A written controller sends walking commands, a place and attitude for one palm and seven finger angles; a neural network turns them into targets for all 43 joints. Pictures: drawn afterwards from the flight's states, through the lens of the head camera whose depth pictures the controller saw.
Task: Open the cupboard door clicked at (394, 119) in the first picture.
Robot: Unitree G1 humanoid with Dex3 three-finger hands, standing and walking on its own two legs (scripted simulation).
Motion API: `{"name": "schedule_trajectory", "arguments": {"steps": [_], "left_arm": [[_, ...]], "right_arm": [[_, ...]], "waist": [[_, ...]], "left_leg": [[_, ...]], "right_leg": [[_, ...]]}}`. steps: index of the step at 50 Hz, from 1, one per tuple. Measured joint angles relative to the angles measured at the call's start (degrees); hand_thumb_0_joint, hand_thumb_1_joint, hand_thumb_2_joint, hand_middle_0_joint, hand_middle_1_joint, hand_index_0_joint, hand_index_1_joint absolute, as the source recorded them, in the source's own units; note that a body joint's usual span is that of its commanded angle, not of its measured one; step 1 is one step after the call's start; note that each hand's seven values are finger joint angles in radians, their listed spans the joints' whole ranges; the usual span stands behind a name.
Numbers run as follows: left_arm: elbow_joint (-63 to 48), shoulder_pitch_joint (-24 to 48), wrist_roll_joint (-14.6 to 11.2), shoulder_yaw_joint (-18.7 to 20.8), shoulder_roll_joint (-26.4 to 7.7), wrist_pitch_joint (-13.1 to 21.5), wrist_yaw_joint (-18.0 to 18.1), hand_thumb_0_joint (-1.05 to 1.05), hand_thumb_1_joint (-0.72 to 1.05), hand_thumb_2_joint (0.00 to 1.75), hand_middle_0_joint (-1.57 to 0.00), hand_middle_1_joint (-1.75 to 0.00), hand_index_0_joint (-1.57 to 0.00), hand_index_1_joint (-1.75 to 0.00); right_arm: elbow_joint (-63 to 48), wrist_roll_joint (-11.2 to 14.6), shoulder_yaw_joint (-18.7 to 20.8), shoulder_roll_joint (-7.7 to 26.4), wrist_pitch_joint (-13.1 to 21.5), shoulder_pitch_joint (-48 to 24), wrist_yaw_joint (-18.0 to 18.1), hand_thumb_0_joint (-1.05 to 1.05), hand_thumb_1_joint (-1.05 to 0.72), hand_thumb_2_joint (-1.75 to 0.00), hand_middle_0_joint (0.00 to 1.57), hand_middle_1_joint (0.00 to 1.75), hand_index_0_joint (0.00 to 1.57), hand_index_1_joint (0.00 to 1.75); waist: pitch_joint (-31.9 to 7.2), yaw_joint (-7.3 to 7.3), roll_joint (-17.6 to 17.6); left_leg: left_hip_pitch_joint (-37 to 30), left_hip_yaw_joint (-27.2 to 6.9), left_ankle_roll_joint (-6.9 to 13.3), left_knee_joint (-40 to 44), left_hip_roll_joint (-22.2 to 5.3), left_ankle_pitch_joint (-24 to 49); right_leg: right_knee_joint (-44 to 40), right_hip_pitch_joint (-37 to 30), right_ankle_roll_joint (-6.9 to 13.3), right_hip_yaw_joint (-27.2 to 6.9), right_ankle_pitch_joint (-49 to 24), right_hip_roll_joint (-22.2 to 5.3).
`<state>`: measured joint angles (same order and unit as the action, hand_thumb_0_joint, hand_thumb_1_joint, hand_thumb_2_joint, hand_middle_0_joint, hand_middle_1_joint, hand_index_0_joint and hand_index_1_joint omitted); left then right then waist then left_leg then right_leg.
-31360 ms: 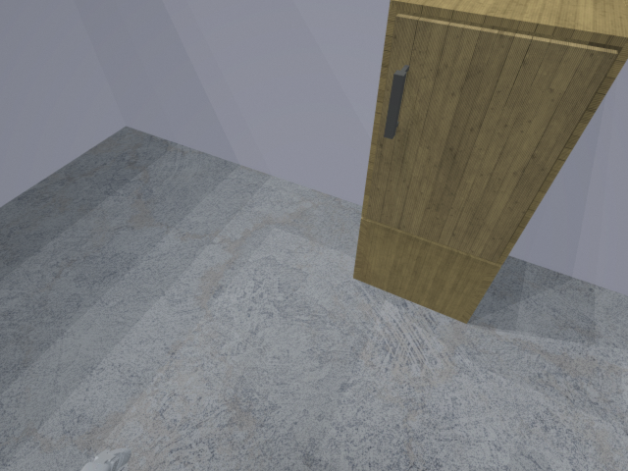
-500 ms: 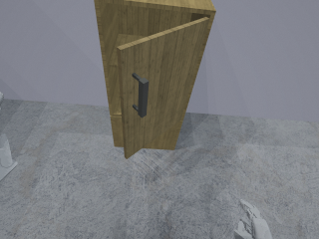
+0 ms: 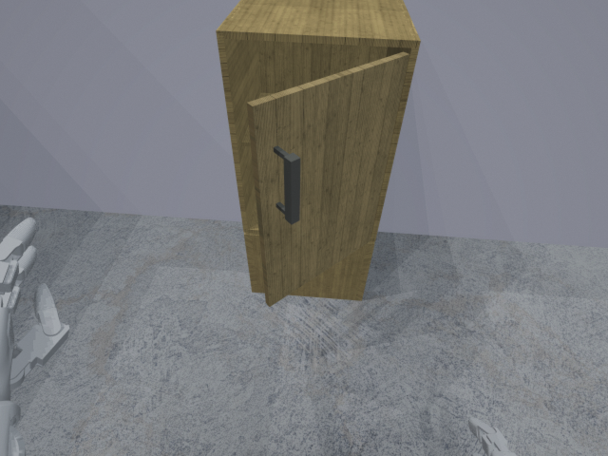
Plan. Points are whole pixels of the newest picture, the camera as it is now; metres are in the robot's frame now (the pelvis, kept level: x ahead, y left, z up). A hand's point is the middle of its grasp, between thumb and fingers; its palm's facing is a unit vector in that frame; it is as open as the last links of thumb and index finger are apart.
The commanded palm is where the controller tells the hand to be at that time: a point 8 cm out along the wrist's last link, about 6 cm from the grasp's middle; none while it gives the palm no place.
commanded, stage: stop stepping back and stand still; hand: left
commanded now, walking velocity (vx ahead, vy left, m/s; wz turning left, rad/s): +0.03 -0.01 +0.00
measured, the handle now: (285, 185) +0.60 +0.07 +0.03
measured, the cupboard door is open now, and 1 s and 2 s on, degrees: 44 44 44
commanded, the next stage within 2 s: let the arm hang, fingers relaxed in 0.84 s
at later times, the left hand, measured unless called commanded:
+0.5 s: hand (28, 336) +0.19 +0.29 +0.15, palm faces +0.37 -0.79 -0.48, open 7.4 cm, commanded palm +0.14 +0.33 +0.17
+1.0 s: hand (41, 362) +0.19 +0.30 +0.10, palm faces +0.28 -0.81 -0.51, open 7.4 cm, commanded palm none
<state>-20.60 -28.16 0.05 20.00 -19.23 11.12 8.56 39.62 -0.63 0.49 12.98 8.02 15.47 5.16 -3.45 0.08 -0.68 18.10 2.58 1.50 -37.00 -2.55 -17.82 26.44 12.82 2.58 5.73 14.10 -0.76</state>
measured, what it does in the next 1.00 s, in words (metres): steps on the spot: left foot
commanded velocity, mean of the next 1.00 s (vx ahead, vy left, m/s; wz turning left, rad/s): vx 0.00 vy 0.00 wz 0.00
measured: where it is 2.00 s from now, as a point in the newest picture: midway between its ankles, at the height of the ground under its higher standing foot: outside the picture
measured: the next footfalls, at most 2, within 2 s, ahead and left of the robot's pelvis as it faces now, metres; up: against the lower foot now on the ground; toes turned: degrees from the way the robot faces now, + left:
left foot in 0.04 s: +0.04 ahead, +0.14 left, +0.00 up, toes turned +3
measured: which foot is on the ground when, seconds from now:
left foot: up 0.00-0.02, down 0.04-1.00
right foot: down 0.00-1.00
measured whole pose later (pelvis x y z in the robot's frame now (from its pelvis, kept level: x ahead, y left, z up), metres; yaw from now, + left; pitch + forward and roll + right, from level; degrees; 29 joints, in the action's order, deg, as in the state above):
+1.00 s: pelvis -0.03 +0.04 +0.00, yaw +1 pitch +1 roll -1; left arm -11.1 -24.5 0.6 16.1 -22.9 10.0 4.9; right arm 41.0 0.0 0.9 14.4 8.5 10.9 1.0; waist 0.5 -0.5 2.6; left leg 16.4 2.7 1.1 -27.4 -0.7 -12.0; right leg 25.3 15.4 -0.5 5.2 10.5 -2.3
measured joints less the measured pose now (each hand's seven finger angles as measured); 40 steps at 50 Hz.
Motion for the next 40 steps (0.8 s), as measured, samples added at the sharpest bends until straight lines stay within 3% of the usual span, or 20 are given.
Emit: {"name": "schedule_trajectory", "arguments": {"steps": [2, 3, 5, 10, 19, 29, 40], "left_arm": [[-2.98, -1.22, -0.24, 0.11, -0.57, 0.20, 0.10, 0.02, 0.89, 0.90, -0.21, -0.30, -0.21, -0.30], [-4.24, -1.81, -0.44, 0.67, -1.30, 0.48, 0.19, 0.02, 0.89, 0.90, -0.21, -0.30, -0.21, -0.30], [-5.96, -2.89, -0.85, 2.35, -3.03, 0.71, 0.40, 0.02, 0.89, 0.90, -0.21, -0.30, -0.21, -0.30], [-5.80, -3.08, -1.11, 5.70, -5.75, 1.33, 0.32, 0.02, 0.89, 0.90, -0.21, -0.30, -0.21, -0.30], [-3.44, -3.14, -1.72, 2.57, -2.35, 0.30, -0.70, 0.02, 0.89, 0.90, -0.21, -0.30, -0.21, -0.30], [-5.92, -4.01, -1.80, 3.72, -3.73, 0.76, -0.38, 0.02, 0.89, 0.90, -0.21, -0.30, -0.21, -0.30], [-2.17, -2.83, -1.33, 2.00, -1.67, -0.47, -0.44, 0.02, 0.89, 0.90, -0.21, -0.30, -0.21, -0.30]], "right_arm": [[-1.15, -0.09, 0.22, 0.60, 0.30, -0.28, 0.15, 0.01, -0.90, -0.90, 0.20, 0.30, 0.20, 0.30], [-1.41, -0.09, 0.44, 0.41, 0.31, -0.77, 0.25, 0.01, -0.90, -0.90, 0.20, 0.30, 0.20, 0.30], [-2.31, 0.18, 0.49, -0.38, -0.07, -1.57, 0.12, 0.01, -0.90, -0.90, 0.20, 0.30, 0.20, 0.30], [-3.92, 0.67, -0.32, -1.80, 0.69, -2.45, -0.75, 0.01, -0.90, -0.90, 0.20, 0.30, 0.20, 0.30], [-3.47, 0.77, -1.62, -2.68, -0.25, -3.75, -1.85, 0.01, -0.90, -0.90, 0.20, 0.30, 0.20, 0.30], [-3.74, 0.58, -1.18, -2.02, -0.36, -3.00, -1.27, 0.01, -0.90, -0.90, 0.20, 0.30, 0.20, 0.30], [-3.57, 0.59, -0.15, -0.62, -0.51, -3.21, -0.87, 0.01, -0.90, -0.90, 0.20, 0.30, 0.20, 0.30]], "waist": [[0.75, 0.43, 0.50], [1.40, 0.67, 0.09], [2.66, 0.50, -1.35], [3.83, 0.44, -0.94], [5.07, 0.30, 0.84], [5.68, -0.28, 0.71], [5.39, -0.18, 1.71]], "left_leg": [[-4.14, -0.21, 0.45, 7.14, -0.23, 1.43], [-5.03, -0.18, -0.99, 8.58, -0.09, 2.16], [-5.67, 0.80, -2.09, 8.23, 0.60, 2.15], [-5.79, 1.46, -1.69, 6.88, 0.63, 1.09], [-5.24, 1.78, -1.15, 7.88, 0.66, 2.20], [-5.67, 1.53, -0.88, 10.81, 1.07, 4.74], [-4.83, 1.25, -0.63, 12.17, 1.00, 6.31]], "right_leg": [[1.55, 0.56, -0.51, 0.32, 0.84, 0.43], [2.75, 0.92, -0.82, 0.18, 1.46, 0.19], [4.37, 1.15, -1.59, -1.00, 1.96, -0.59], [4.37, 0.61, -1.94, -1.90, 2.26, -0.55], [1.60, 0.47, -2.58, -2.19, -0.04, -0.46], [-1.73, -0.33, -2.81, -1.87, -2.64, -0.67], [-4.76, -0.38, -2.93, -1.56, -5.03, -0.45]]}}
